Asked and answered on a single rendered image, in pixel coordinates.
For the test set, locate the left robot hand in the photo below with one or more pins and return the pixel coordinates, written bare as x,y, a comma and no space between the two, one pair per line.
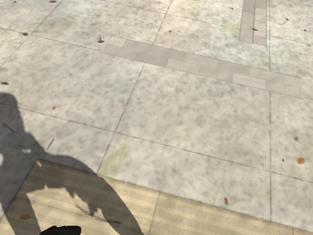
62,230

